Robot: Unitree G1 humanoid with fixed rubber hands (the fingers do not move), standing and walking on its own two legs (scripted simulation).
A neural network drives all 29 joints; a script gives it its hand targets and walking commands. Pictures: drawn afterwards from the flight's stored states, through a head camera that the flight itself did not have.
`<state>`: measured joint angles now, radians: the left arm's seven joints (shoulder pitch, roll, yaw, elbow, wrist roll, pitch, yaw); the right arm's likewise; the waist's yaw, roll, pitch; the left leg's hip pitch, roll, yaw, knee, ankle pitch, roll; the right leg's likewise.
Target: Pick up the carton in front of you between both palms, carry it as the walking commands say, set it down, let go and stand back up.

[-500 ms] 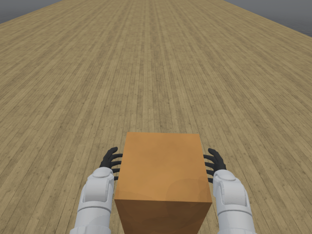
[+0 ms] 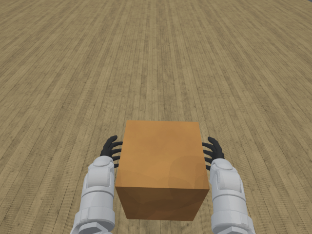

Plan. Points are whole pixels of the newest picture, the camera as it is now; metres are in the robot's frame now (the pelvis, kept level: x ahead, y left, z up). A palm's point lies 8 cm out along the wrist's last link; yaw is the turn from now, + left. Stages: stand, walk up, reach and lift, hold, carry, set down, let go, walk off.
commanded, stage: set down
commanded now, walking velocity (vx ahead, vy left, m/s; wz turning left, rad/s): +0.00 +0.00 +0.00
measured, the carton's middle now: (161, 172) +0.33 +0.01 -0.05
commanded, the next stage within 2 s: none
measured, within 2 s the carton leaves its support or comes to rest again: neither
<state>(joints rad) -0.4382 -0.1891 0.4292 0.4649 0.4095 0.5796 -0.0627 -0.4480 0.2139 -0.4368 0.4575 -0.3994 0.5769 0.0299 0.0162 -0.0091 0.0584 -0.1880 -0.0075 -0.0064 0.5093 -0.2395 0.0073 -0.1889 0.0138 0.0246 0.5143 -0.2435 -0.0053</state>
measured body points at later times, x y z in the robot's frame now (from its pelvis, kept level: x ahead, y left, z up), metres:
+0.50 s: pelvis -0.03 +0.01 -0.10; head +0.18 +0.02 +0.30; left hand +0.38 +0.18 -0.18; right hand +0.38 -0.12 -0.17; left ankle +0.03 +0.12 -0.74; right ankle +0.03 -0.12 -0.74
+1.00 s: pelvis -0.06 +0.01 -0.23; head +0.22 +0.03 +0.11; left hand +0.43 +0.19 -0.33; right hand +0.43 -0.11 -0.33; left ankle +0.03 +0.12 -0.74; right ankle +0.03 -0.12 -0.74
